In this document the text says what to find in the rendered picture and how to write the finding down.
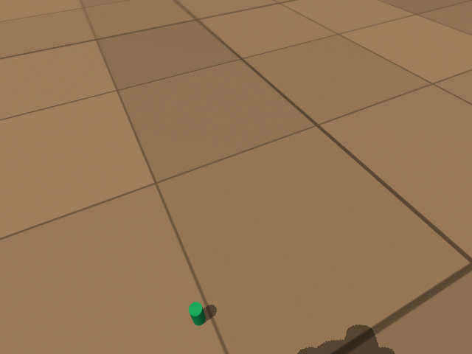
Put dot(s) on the can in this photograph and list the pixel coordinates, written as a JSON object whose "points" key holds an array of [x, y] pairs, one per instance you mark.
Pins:
{"points": [[197, 313]]}

